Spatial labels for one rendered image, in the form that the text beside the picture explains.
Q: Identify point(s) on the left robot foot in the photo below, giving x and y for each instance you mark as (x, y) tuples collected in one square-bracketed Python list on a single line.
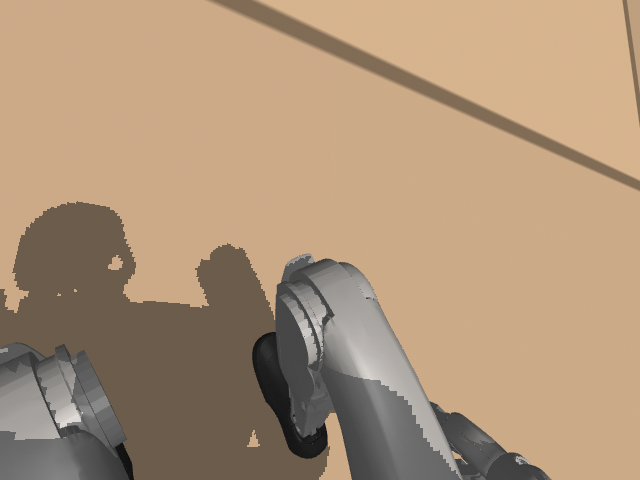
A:
[(125, 460)]

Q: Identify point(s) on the right robot hand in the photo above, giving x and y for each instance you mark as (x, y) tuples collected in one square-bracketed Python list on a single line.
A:
[(465, 438)]

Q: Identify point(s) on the right robot arm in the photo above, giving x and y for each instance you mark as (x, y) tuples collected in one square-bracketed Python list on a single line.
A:
[(513, 466)]

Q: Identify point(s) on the right robot foot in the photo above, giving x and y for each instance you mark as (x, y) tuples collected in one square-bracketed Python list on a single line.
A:
[(276, 394)]

